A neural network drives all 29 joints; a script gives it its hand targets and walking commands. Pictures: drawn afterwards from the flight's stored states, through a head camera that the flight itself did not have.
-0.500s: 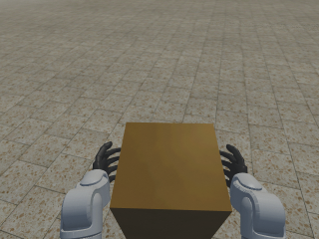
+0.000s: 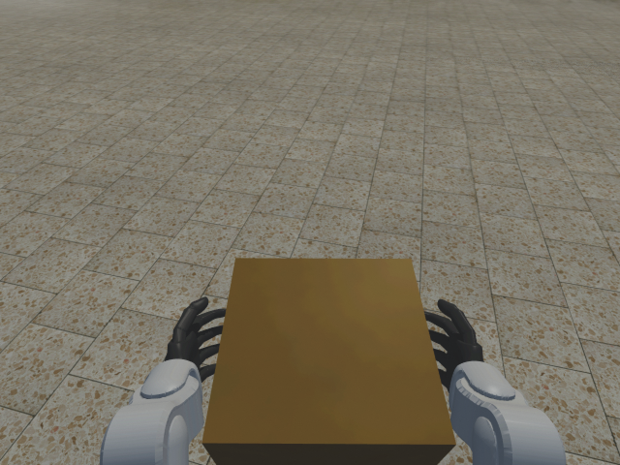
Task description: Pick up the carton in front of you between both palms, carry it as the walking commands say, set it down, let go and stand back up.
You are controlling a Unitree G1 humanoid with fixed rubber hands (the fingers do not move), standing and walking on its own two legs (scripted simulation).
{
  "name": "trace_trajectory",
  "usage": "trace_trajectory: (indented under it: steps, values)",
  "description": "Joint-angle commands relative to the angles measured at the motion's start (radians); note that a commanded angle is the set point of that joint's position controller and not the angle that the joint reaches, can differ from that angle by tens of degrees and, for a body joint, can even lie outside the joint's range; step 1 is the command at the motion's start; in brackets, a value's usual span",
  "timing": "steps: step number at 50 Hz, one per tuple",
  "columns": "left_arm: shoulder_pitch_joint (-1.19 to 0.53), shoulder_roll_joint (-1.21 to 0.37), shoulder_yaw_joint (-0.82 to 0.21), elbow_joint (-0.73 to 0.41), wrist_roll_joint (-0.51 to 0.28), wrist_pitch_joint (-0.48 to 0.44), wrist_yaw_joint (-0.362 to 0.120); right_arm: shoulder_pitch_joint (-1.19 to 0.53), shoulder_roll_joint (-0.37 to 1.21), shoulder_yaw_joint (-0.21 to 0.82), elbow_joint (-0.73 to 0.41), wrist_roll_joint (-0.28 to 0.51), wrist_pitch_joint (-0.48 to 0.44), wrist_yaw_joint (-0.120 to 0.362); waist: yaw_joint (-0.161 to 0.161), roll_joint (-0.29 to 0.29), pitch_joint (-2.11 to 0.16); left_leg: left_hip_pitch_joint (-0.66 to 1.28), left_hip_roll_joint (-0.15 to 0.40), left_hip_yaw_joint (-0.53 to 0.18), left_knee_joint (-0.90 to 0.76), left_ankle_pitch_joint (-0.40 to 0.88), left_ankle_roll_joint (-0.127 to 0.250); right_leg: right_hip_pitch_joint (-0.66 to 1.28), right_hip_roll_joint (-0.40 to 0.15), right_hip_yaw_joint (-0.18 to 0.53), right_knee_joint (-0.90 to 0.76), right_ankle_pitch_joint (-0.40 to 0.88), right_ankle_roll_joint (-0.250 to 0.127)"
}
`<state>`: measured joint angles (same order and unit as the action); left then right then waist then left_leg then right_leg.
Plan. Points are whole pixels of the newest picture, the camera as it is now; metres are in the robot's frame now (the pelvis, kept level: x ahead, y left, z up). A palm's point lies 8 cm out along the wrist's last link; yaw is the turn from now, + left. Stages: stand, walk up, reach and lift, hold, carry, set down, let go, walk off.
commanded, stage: carry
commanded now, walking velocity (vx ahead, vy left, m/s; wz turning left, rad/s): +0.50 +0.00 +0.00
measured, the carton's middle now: (322, 384) +0.25 +0.00 +0.03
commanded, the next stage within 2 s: none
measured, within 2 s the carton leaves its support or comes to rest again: neither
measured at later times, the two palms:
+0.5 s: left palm (231, 194) +0.55 +0.15 +0.11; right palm (405, 195) +0.55 -0.15 +0.10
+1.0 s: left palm (247, 119) +0.87 +0.16 +0.10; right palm (373, 119) +0.88 -0.14 +0.10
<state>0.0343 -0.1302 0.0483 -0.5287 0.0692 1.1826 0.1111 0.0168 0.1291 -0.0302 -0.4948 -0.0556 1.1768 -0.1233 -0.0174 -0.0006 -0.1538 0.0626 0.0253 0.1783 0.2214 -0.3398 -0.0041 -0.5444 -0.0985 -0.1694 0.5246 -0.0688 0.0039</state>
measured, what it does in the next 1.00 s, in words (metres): walks ahead: right foot, then left foot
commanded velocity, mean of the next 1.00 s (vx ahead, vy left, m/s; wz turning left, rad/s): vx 0.50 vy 0.00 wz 0.00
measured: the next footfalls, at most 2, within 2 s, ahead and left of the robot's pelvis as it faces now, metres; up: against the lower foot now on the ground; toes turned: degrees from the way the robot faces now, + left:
right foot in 0.04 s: +0.21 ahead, -0.12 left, +0.00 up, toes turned -12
left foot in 0.54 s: +0.52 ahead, +0.11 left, +0.00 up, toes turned +12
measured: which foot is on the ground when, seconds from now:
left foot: down 0.00-0.08, up 0.10-0.52, down 0.54-1.00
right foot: up 0.00-0.02, down 0.04-0.58, up 0.60-1.00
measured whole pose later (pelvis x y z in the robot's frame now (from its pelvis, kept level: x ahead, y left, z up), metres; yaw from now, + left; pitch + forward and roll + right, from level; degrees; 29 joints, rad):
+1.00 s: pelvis +0.64 +0.01 +0.00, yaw +0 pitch +3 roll +0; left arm 0.04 -0.13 0.03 -0.59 0.07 1.18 0.11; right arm 0.03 0.13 -0.03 -0.56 -0.06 1.17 -0.11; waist -0.01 0.00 -0.11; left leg 0.09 0.04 0.20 0.22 -0.36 -0.02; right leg -0.55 -0.09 -0.19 0.52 -0.05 -0.01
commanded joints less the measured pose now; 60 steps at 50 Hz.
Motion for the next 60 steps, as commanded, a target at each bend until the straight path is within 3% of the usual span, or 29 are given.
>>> trace_trajectory:
  steps: [1,2,3,4,5,7,8,9,11,14,23,25,27,28,29,30,31,33,35,38,43,48,50,52,53,54,55,58,60]
  values:
    - [-0.414,-0.727,-0.65,-0.037,-0.312,0.023,-0.15,-0.415,0.713,0.628,-0.071,0.299,0.024,0.165,0.013,0.145,-0.009,-0.04,0.206,-0.029,0.102,0.572,0.086,0.144,0.062,-0.084,-0.063,-0.029,-0.025]
    - [-0.404,-0.712,-0.636,-0.026,-0.312,0.03,-0.148,-0.42,0.702,0.627,-0.074,0.299,0.032,0.16,0.025,0.106,-0.058,-0.1,0.168,0.02,0.253,0.636,0.058,0.315,0.103,-0.12,-0.086,-0.072,-0.028]
    - [-0.397,-0.701,-0.622,-0.016,-0.31,0.035,-0.146,-0.424,0.686,0.625,-0.072,0.298,0.041,0.154,0.042,0.04,-0.131,-0.241,0.139,0.035,0.454,0.513,0.025,0.53,0.022,-0.005,-0.087,-0.129,-0.038]
    - [-0.412,-0.684,-0.607,0.001,-0.306,0.036,-0.146,-0.438,0.685,0.633,-0.098,0.3,0.051,0.151,0.048,-0.223,-0.228,-0.528,0.029,0.013,0.78,0.252,-0.034,0.753,-0.262,0.469,-0.2,-0.286,-0.166]
    - [-0.397,-0.713,-0.612,0.016,-0.315,0.037,-0.148,-0.46,0.692,0.639,-0.106,0.31,0.057,0.156,0.042,-0.34,-0.219,-0.703,-0.048,-0.067,0.965,-0.128,-0.032,0.793,-0.338,0.694,-0.322,-0.147,-0.228]
    - [-0.422,-0.801,-0.631,-0.004,-0.332,0.032,-0.165,-0.469,0.784,0.655,-0.078,0.32,0.049,0.169,0.038,-0.159,-0.221,-0.749,0.063,-0.167,1.09,-0.086,0.022,0.717,-0.305,0.494,-0.268,0.039,-0.204]
    - [-0.442,-0.84,-0.643,-0.011,-0.336,0.025,-0.172,-0.47,0.83,0.661,-0.068,0.322,0.042,0.175,0.032,-0.076,-0.199,-0.725,0.103,-0.182,1.03,-0.018,0.029,0.634,-0.28,0.411,-0.284,0.031,-0.17]
    - [-0.461,-0.869,-0.657,-0.019,-0.342,0.018,-0.179,-0.464,0.864,0.665,-0.06,0.32,0.034,0.179,0.026,-0.055,-0.185,-0.687,0.127,-0.189,0.948,0.038,0.026,0.566,-0.255,0.337,-0.318,-0.03,-0.135]
    - [-0.466,-0.896,-0.672,-0.031,-0.355,0.009,-0.191,-0.448,0.901,0.668,-0.054,0.304,0.019,0.181,0.027,-0.101,-0.167,-0.644,0.112,-0.141,0.836,0.093,0.014,0.513,-0.219,0.237,-0.364,-0.1,-0.108]
    - [-0.464,-0.874,-0.678,-0.049,-0.362,0.005,-0.201,-0.44,0.897,0.667,-0.063,0.288,0.008,0.173,0.027,-0.126,-0.117,-0.671,0.104,-0.093,0.661,0.15,-0.013,0.514,-0.202,0.169,-0.418,-0.127,-0.126]
    - [-0.404,-0.751,-0.633,-0.025,-0.315,0.041,-0.173,-0.43,0.775,0.648,-0.075,0.295,0.051,0.159,0.036,-0.161,0.017,-0.635,0.058,0.011,0.298,0.291,0.001,0.599,-0.163,0.04,-0.358,0.127,-0.101]
    - [-0.411,-0.748,-0.634,-0.018,-0.31,0.048,-0.167,-0.43,0.765,0.637,-0.066,0.3,0.058,0.162,0.032,-0.166,0.012,-0.538,0.042,0.044,0.264,0.255,0.019,0.597,-0.164,0.014,-0.281,0.211,-0.081]
    - [-0.421,-0.751,-0.646,-0.021,-0.309,0.053,-0.164,-0.399,0.764,0.616,-0.034,0.297,0.059,0.167,0.003,-0.085,-0.084,-0.209,-0.019,0.097,0.22,0.177,0.026,0.484,-0.093,-0.074,0.022,0.317,-0.035]
    - [-0.426,-0.747,-0.647,-0.025,-0.309,0.056,-0.163,-0.381,0.76,0.604,-0.022,0.289,0.058,0.169,-0.018,0.056,-0.146,-0.03,0.141,-0.152,0.136,0.035,0.057,0.309,-0.044,-0.076,0.27,0.138,0.005]
    - [-0.436,-0.762,-0.662,-0.04,-0.312,0.058,-0.164,-0.39,0.762,0.601,-0.003,0.294,0.049,0.175,-0.016,0.318,-0.231,0.202,0.4,-0.611,0.024,-0.02,0.199,0.002,0.085,-0.029,0.578,-0.233,0.043]
    - [-0.457,-0.79,-0.681,-0.036,-0.321,0.051,-0.17,-0.382,0.809,0.609,-0.004,0.306,0.04,0.182,-0.007,0.311,-0.202,0.185,0.423,-0.684,-0.016,0.185,0.221,-0.113,0.079,0.106,0.718,-0.407,0.021]
    - [-0.465,-0.842,-0.694,-0.029,-0.326,0.039,-0.178,-0.405,0.854,0.62,-0.026,0.316,0.028,0.191,-0.008,0.239,-0.202,0.153,0.389,-0.55,0.021,0.339,0.21,-0.131,0.024,0.153,0.778,-0.388,-0.009]
    - [-0.468,-0.926,-0.709,-0.013,-0.331,0.008,-0.192,-0.441,0.938,0.649,-0.038,0.328,0.001,0.206,0.0,0.072,-0.194,0.047,0.342,-0.371,0.032,0.433,0.147,-0.104,-0.038,0.17,0.687,-0.278,-0.027]
    - [-0.439,-0.966,-0.719,0.005,-0.32,-0.021,-0.192,-0.443,0.964,0.669,-0.043,0.337,-0.022,0.215,0.006,0.103,-0.198,-0.012,0.302,-0.266,-0.012,0.367,0.108,-0.047,-0.035,0.134,0.577,-0.203,-0.019]
    - [-0.379,-0.963,-0.719,0.013,-0.29,-0.051,-0.182,-0.397,0.94,0.678,-0.047,0.339,-0.044,0.225,0.005,0.131,-0.157,-0.006,0.277,-0.182,-0.053,0.355,0.116,-0.075,-0.024,0.086,0.429,-0.142,0.0]
    - [-0.375,-0.896,-0.724,-0.053,-0.289,-0.05,-0.166,-0.37,0.854,0.675,-0.095,0.331,-0.044,0.22,-0.001,0.138,-0.052,0.005,0.23,-0.087,-0.075,0.398,0.122,-0.1,-0.008,0.018,0.154,-0.022,0.018]
    - [-0.393,-0.785,-0.703,-0.104,-0.314,0.001,-0.157,-0.36,0.751,0.646,-0.123,0.309,-0.002,0.189,-0.003,0.161,0.037,0.018,0.233,-0.045,-0.054,0.496,0.108,-0.035,0.016,-0.029,-0.004,0.038,-0.013]
    - [-0.39,-0.744,-0.679,-0.097,-0.319,0.023,-0.155,-0.371,0.72,0.638,-0.128,0.304,0.02,0.176,0.006,0.165,0.016,0.022,0.226,-0.008,0.043,0.635,0.086,0.081,0.042,-0.063,-0.03,0.014,-0.032]
    - [-0.373,-0.716,-0.649,-0.075,-0.32,0.039,-0.153,-0.385,0.696,0.636,-0.135,0.303,0.042,0.165,0.034,0.089,-0.083,-0.104,0.156,0.068,0.345,0.688,0.035,0.422,0.106,-0.112,-0.074,-0.07,-0.036]
    - [-0.371,-0.699,-0.635,-0.072,-0.317,0.047,-0.153,-0.4,0.684,0.633,-0.139,0.303,0.053,0.161,0.052,-0.044,-0.145,-0.289,0.108,0.06,0.589,0.465,0.003,0.603,-0.069,0.145,-0.15,-0.215,-0.065]
    - [-0.397,-0.698,-0.629,-0.053,-0.324,0.047,-0.157,-0.408,0.692,0.64,-0.164,0.304,0.062,0.16,0.048,-0.331,-0.232,-0.598,-0.023,0.002,0.905,0.07,-0.044,0.83,-0.321,0.611,-0.264,-0.29,-0.215]
    - [-0.374,-0.74,-0.635,-0.044,-0.335,0.049,-0.162,-0.425,0.714,0.651,-0.153,0.316,0.066,0.166,0.041,-0.303,-0.204,-0.685,-0.017,-0.126,1.054,-0.126,-0.02,0.783,-0.338,0.675,-0.334,-0.079,-0.234]
    - [-0.441,-0.861,-0.666,-0.067,-0.353,0.031,-0.182,-0.45,0.851,0.673,-0.115,0.327,0.046,0.183,0.03,-0.047,-0.185,-0.681,0.111,-0.187,1.004,0.013,0.029,0.631,-0.265,0.361,-0.286,0.139,-0.159]
    - [-0.457,-0.893,-0.681,-0.074,-0.361,0.018,-0.191,-0.446,0.896,0.681,-0.104,0.316,0.029,0.185,0.027,-0.083,-0.181,-0.631,0.111,-0.154,0.886,0.082,0.021,0.572,-0.226,0.255,-0.331,0.043,-0.113]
